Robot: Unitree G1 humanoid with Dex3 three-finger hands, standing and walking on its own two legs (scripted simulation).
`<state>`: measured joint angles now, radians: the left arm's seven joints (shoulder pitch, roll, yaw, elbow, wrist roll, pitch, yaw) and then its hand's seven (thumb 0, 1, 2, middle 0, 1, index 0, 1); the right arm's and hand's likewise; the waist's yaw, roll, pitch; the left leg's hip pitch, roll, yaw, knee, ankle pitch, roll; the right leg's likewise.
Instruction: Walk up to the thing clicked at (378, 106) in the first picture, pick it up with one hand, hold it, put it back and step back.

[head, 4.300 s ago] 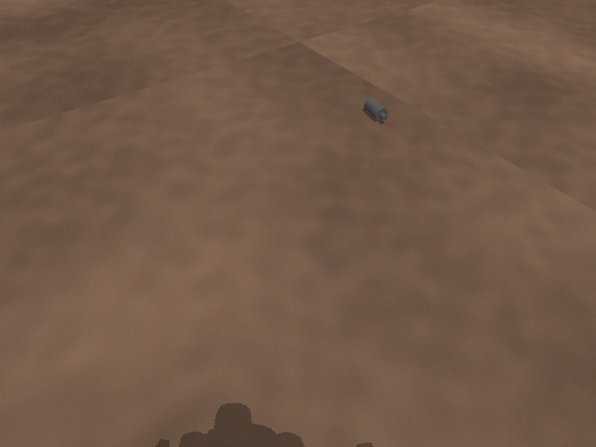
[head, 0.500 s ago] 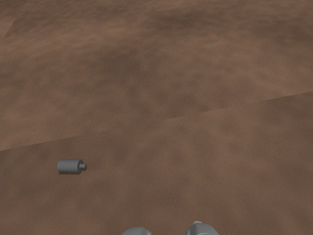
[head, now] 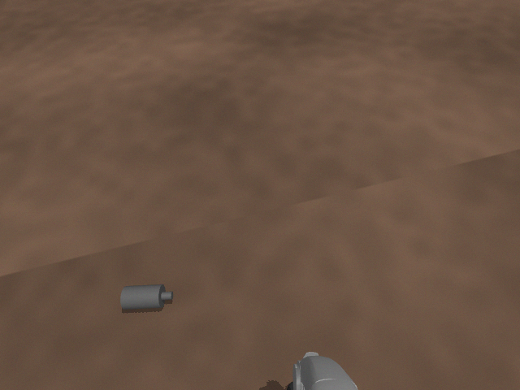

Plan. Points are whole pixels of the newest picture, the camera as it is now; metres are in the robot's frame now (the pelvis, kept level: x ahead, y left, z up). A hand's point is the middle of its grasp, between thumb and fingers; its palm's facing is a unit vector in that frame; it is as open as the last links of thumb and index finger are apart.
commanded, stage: walk up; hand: left
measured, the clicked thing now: (148, 296) +0.54 +0.42 -0.70
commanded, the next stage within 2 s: none
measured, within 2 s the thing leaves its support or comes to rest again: neither
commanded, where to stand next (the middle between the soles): +0.15 +0.20 m, yaw -4 degrees
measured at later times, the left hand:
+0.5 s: hand out of the picture +0.12 +0.57 -0.13, palm faces -0.01 -0.78 -0.63, open 7.4 cm
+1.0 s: hand out of the picture +0.24 +0.51 -0.14, palm faces -0.08 -0.94 -0.32, open 7.3 cm
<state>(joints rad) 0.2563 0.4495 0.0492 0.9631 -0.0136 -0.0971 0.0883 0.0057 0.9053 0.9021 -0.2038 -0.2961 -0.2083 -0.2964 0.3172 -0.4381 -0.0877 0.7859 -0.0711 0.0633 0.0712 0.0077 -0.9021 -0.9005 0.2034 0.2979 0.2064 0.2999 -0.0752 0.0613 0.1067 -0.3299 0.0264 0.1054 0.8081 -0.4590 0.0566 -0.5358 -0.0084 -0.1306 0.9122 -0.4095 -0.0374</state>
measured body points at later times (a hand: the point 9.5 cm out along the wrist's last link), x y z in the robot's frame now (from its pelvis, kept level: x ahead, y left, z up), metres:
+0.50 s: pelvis +0.06 +0.22 -0.02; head +0.08 +0.20 +0.43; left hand +0.12 +0.61 -0.09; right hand +0.13 -0.12 -0.13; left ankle +0.07 +0.35 -0.71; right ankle +0.09 +0.04 -0.66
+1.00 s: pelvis +0.09 +0.27 +0.01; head +0.13 +0.28 +0.46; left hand +0.24 +0.56 -0.11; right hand +0.16 -0.05 -0.10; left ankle +0.07 +0.35 -0.71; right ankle +0.13 +0.12 -0.70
